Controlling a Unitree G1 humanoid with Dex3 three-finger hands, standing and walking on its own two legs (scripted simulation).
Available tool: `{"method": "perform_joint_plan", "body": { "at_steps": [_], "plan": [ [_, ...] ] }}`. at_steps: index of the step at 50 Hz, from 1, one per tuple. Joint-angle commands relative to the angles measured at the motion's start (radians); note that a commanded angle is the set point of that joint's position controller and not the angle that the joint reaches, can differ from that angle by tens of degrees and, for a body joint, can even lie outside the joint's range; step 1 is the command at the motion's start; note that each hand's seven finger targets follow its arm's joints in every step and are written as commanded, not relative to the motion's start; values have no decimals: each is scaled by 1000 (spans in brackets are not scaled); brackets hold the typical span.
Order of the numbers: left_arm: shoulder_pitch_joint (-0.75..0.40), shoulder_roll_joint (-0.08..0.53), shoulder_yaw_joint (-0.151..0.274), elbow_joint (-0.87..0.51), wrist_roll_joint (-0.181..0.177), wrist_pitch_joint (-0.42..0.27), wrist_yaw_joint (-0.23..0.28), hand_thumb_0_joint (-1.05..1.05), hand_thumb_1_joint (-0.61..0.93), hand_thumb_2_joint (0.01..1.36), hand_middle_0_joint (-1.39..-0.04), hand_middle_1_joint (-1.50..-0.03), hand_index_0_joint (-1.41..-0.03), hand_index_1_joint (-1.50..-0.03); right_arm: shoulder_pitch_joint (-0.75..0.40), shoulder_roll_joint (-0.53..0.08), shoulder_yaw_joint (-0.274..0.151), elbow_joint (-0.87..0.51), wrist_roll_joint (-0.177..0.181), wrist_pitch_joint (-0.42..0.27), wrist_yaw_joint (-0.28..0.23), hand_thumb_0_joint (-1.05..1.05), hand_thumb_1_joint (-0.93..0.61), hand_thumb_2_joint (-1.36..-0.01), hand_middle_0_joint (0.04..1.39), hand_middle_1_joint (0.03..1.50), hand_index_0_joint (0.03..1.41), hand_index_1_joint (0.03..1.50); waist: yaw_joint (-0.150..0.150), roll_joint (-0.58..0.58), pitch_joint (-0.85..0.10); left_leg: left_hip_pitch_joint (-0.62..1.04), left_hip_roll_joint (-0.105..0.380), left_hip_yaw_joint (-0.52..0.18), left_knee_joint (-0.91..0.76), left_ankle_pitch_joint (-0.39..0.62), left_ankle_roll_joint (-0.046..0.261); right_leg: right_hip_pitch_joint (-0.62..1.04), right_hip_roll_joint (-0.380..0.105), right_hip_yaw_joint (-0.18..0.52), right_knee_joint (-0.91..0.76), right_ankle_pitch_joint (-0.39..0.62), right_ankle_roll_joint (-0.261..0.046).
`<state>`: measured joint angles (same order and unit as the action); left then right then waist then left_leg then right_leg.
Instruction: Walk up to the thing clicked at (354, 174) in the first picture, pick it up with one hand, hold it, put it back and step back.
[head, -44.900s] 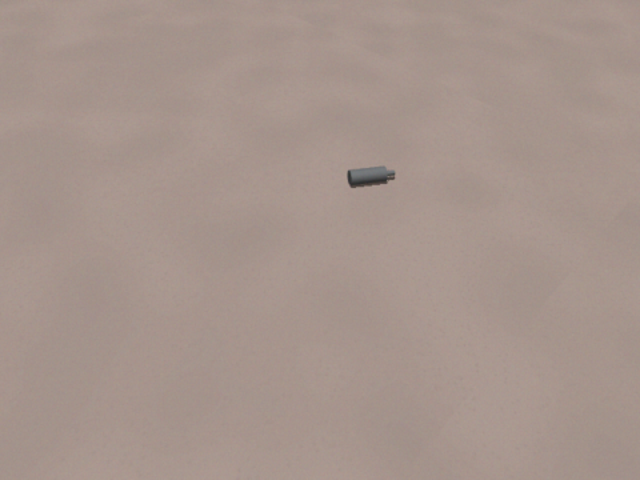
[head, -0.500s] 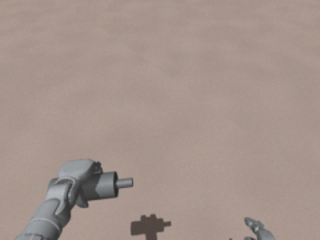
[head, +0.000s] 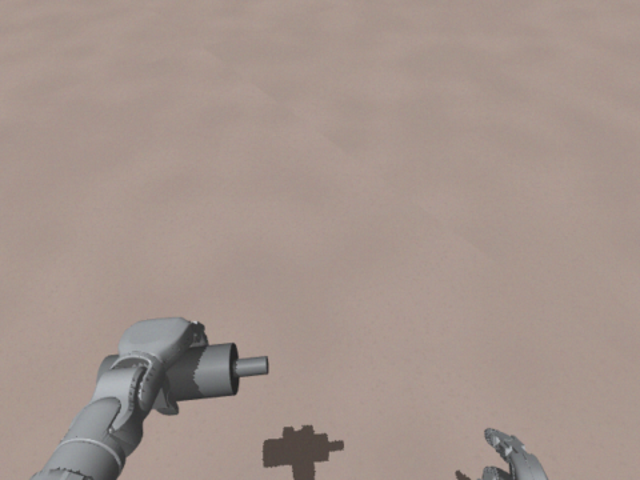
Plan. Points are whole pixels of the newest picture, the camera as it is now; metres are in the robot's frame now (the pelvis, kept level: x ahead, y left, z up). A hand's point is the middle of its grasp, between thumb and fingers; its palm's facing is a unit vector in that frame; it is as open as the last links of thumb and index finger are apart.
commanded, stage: hold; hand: left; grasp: from above
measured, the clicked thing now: (189, 373) +0.29 +0.20 -0.07
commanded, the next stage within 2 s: crouch in 0.16 s
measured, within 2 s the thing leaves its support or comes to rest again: neither
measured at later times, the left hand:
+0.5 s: hand (172, 381) +0.28 +0.22 -0.07, palm faces -0.49 -0.06 -0.87, open 10.0 cm
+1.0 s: hand (207, 397) +0.35 +0.24 -0.30, palm faces -0.42 +0.03 -0.90, open 10.0 cm
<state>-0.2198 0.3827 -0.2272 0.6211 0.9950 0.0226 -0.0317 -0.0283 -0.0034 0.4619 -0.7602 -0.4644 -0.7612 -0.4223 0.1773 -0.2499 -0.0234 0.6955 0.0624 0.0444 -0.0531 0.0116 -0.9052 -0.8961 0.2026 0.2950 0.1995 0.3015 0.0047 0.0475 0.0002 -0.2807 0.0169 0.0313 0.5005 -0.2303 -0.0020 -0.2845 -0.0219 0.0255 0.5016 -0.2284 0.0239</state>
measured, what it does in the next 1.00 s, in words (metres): lowers itself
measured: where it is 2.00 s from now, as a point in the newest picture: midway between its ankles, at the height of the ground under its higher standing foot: outside the picture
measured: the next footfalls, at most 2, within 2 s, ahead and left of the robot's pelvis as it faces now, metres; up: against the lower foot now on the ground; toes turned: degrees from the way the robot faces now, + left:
none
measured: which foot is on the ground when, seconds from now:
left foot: down 0.00-1.00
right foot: down 0.00-1.00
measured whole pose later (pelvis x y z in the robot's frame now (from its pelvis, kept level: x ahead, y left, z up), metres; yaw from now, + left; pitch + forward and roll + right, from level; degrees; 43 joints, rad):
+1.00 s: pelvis -0.05 +0.01 -0.18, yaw +0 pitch +29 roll -3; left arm -0.63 0.43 -0.08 1.18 1.17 -0.03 0.37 -0.03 0.02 0.45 -0.73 -0.51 -0.73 -0.47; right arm 0.24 -0.26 -0.08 0.75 -0.04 0.00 -0.02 0.01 -0.90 -0.89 0.20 0.30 0.20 0.30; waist -0.13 0.04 -0.18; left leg -1.47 0.03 -0.02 1.53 -0.56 0.01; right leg -1.44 -0.01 0.00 1.48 -0.55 0.03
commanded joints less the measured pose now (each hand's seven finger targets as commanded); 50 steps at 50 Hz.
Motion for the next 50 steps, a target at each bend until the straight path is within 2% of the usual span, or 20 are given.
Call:
{"method": "perform_joint_plan", "body": {
  "at_steps": [1,4,9,11,12,13,14,16,20,24,28,30,33,37,40,43,46,48,49,50],
  "plan": [
    [-372,232,134,-249,4,0,55,0,781,852,-1162,-594,-1140,-619,-88,-126,-46,-133,-2,-35,-7,0,-898,-900,200,300,200,300,8,2,-293,151,-30,-4,-59,185,8,56,42,-23,-68,146,-31],
    [-419,232,131,-246,9,0,60,0,795,825,-1159,-606,-1148,-619,-83,-125,-45,-127,-5,-33,-8,0,-900,-901,200,300,200,300,-4,-10,-292,152,-31,-2,-56,190,10,59,43,-23,-72,156,-29],
    [-355,221,134,-183,-3,1,53,0,793,813,-1134,-624,-1134,-626,-78,-132,-49,-128,-4,-32,-6,0,-898,-899,200,300,200,300,4,-14,-253,135,-26,-5,-67,163,7,49,44,-28,-81,123,-32],
    [-341,206,121,-218,-1,-4,46,0,787,838,-1144,-626,-1136,-636,-86,-126,-51,-136,-5,-31,-3,0,-899,-900,200,300,200,300,12,7,-276,149,-27,-6,-66,185,4,60,44,-30,-74,139,-35],
    [-345,207,121,-206,4,-2,44,0,778,844,-1145,-621,-1132,-637,-80,-130,-52,-134,-5,-30,-3,0,-900,-900,200,300,200,300,2,-5,-275,149,-26,-7,-61,198,5,56,45,-28,-71,153,-34],
    [-378,217,121,-231,8,-6,42,0,828,828,-1104,-689,-1141,-653,-74,-130,-53,-133,-5,-30,-4,0,-892,-905,201,301,202,301,2,1,-289,154,-23,-7,-60,212,6,63,46,-30,-68,168,-34],
    [-347,223,131,-202,8,-3,43,0,748,764,-1024,-649,-1061,-610,-75,-131,-53,-134,-4,-28,-4,0,-867,-888,201,301,202,301,6,-7,-271,147,-26,-7,-61,217,7,66,46,-30,-69,172,-34],
    [-325,194,115,-178,1,-10,48,0,747,780,-1115,-613,-1114,-617,-69,-130,-53,-135,-3,-26,-4,0,-892,-901,200,300,201,300,-2,-27,-247,139,-23,-8,-62,212,6,51,48,-31,-68,167,-34],
    [-297,183,119,-113,24,-32,83,0,750,755,-1120,-586,-1118,-592,-49,-131,-57,-126,-9,-19,-2,0,-890,-900,200,300,200,300,-21,-86,-219,100,-33,-3,-41,186,15,30,40,-28,-66,159,-27],
    [-345,186,132,-19,51,-67,158,0,743,745,-1103,-583,-1104,-585,-29,-139,-61,-107,-20,-9,3,0,-888,-899,200,300,200,300,-41,-74,-202,40,-33,-5,12,141,9,-64,37,-29,-16,114,-30],
    [-452,190,133,77,104,-87,260,0,757,746,-1109,-586,-1110,-587,8,-149,-72,-75,-40,-9,19,0,-889,-899,200,300,200,300,-66,-36,-272,-60,-32,-7,151,97,-1,-209,34,-31,102,78,-33],
    [-503,162,119,143,129,-97,309,0,747,764,-1099,-603,-1101,-604,35,-152,-81,-56,-52,-14,29,0,-890,-899,200,300,200,300,-80,-26,-320,-156,-29,-9,263,86,-7,-313,34,-33,207,69,-35],
    [-560,186,139,209,173,-107,377,0,750,733,-1090,-621,-1103,-610,74,-160,-92,-54,-65,-23,41,0,-893,-900,200,300,200,300,-84,3,-421,-302,-25,-11,413,49,-9,-448,35,-34,355,40,-41],
    [-660,193,146,272,197,-98,439,0,756,720,-1069,-658,-1099,-629,104,-173,-101,-47,-75,-35,41,0,-894,-899,200,300,200,300,-104,57,-521,-443,-21,-18,554,-7,-5,-626,41,-46,509,-14,-48],
    [-705,237,176,345,186,-81,464,0,751,710,-1057,-651,-1091,-619,118,-178,-102,-32,-84,-49,33,0,-893,-899,200,300,200,300,-99,56,-573,-599,-22,-26,654,-59,3,-732,47,-54,617,-61,-52],
    [-698,222,178,404,165,-58,470,0,762,787,-1078,-665,-1097,-648,132,-177,-107,-21,-92,-63,25,0,-892,-898,200,300,200,300,-115,49,-655,-700,-20,-30,755,-79,12,-809,48,-59,715,-81,-55],
    [-736,284,209,397,167,-46,467,0,751,824,-1092,-663,-1098,-659,133,-185,-113,-20,-99,-70,19,0,-893,-899,200,300,200,300,-107,70,-717,-791,-18,-42,821,-136,9,-887,43,-64,799,-124,-57],
    [-765,287,212,375,160,-45,456,0,770,830,-1092,-684,-1105,-673,137,-183,-112,-21,-103,-74,19,0,-891,-898,200,300,200,300,-116,87,-758,-836,-19,-48,860,-168,6,-932,41,-67,850,-155,-60],
    [-789,325,231,366,164,-46,454,0,758,854,-1091,-703,-1100,-696,137,-183,-110,-23,-106,-75,18,0,-894,-900,200,300,200,300,-118,95,-775,-859,-20,-51,875,-199,5,-948,40,-68,871,-180,-59],
    [-764,319,233,434,167,-41,446,0,757,862,-1097,-703,-1104,-698,140,-189,-105,-12,-110,-76,18,0,-894,-900,200,300,200,300,-131,78,-722,-903,-16,-65,894,-224,5,-1016,40,-74,898,-207,-60]
  ]
}}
